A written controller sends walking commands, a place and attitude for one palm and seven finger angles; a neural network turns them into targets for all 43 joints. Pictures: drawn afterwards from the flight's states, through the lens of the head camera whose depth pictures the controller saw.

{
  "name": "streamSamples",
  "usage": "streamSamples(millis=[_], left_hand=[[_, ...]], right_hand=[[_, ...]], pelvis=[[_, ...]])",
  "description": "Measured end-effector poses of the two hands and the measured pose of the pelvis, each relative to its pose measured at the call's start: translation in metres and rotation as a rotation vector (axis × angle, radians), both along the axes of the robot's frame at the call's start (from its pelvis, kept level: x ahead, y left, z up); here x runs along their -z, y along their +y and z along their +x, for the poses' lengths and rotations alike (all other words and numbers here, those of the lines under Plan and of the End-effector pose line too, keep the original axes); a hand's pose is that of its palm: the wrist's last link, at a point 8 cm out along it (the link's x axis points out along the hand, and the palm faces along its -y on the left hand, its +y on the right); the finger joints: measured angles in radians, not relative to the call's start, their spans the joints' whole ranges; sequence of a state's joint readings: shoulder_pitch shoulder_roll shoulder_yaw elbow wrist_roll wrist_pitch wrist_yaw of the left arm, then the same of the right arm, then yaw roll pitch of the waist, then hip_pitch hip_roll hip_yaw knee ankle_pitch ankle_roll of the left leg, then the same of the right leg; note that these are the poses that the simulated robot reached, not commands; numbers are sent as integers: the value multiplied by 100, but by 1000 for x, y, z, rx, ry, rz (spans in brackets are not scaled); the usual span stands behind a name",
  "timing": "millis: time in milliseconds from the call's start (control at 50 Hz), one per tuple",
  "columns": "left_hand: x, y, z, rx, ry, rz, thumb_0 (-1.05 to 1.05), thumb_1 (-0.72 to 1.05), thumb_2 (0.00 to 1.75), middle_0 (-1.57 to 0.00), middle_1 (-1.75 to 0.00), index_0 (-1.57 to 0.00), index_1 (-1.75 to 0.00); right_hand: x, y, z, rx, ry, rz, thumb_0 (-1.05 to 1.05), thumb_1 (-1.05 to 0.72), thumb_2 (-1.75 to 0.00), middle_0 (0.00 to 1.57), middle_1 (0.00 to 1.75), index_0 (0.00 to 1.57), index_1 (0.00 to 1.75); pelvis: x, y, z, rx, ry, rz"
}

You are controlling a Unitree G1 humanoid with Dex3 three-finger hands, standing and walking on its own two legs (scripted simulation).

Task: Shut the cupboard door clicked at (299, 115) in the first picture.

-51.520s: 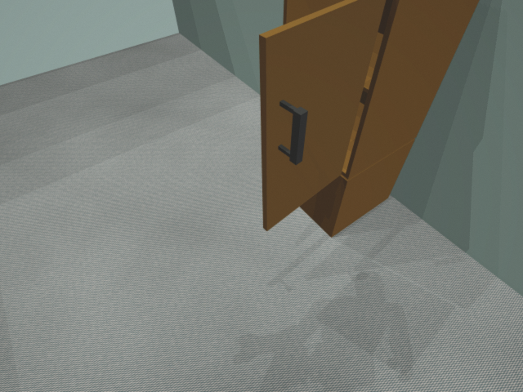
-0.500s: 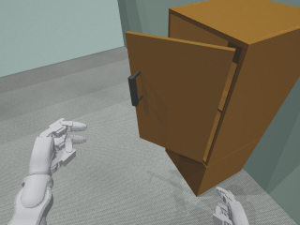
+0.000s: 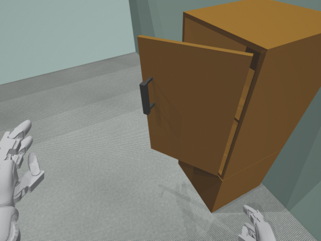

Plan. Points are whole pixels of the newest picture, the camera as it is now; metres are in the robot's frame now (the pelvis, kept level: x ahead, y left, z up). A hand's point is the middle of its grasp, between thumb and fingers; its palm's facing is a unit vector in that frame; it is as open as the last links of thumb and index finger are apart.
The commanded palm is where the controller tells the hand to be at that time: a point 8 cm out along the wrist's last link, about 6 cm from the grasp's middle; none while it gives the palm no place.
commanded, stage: draw the hand back to the body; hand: left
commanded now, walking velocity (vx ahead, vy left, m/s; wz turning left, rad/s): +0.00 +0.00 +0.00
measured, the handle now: (148, 96) +0.61 +0.13 +0.03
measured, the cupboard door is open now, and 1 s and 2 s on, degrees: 35 35 35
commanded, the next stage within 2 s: step back with the hand held close in 0.10 s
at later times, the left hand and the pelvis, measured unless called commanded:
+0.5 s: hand (44, 172) +0.19 +0.26 +0.15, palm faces +0.38 -0.79 -0.48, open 7.4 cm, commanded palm +0.14 +0.30 +0.17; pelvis +0.00 +0.00 +0.00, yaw +0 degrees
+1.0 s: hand (14, 201) +0.13 +0.28 +0.15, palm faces +0.44 -0.77 -0.46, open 7.4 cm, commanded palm +0.08 +0.31 +0.17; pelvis -0.07 +0.01 -0.02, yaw -1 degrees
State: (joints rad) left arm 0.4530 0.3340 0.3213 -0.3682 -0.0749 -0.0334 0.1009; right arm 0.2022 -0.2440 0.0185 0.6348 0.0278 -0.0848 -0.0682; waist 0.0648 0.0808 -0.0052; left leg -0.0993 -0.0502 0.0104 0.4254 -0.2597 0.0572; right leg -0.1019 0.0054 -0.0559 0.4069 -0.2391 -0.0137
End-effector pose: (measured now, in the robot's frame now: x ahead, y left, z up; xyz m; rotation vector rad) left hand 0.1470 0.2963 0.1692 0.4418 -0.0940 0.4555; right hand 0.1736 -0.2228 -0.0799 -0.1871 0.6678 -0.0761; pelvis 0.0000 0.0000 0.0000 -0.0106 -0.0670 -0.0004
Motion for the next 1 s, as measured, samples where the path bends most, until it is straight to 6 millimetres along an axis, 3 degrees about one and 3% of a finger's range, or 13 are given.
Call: streamSamples(millis=[300, 580, 800, 1000], left_hand=[[-11, -8, 3, 24, -22, 52, 2, 89, 90, -21, -31, -21, -30], [-4, 0, 4, 92, 11, 123, 2, 89, 90, -21, -30, -21, -30], [-7, 10, -25, 115, -66, 152, 2, 89, 90, -21, -30, -21, -30], [-2, 16, -56, 84, -138, 161, 2, 89, 90, -21, -30, -21, -30]], right_hand=[[2, -7, -5, 16, 7, 20, 1, -90, -90, 20, 30, 20, 30], [10, -29, -29, 137, 105, -52, 1, -91, -90, 20, 30, 20, 30], [-4, -16, -54, 123, 54, -81, 1, -90, -90, 20, 30, 20, 30], [2, -12, -89, 89, 54, -103, 1, -90, -90, 21, 30, 20, 30]], pelvis=[[0, -8, -1, 0, 26, -5], [7, 2, -11, 8, 96, 4], [11, 9, -41, 17, 95, -6], [19, 10, -67, 15, 76, -19]])
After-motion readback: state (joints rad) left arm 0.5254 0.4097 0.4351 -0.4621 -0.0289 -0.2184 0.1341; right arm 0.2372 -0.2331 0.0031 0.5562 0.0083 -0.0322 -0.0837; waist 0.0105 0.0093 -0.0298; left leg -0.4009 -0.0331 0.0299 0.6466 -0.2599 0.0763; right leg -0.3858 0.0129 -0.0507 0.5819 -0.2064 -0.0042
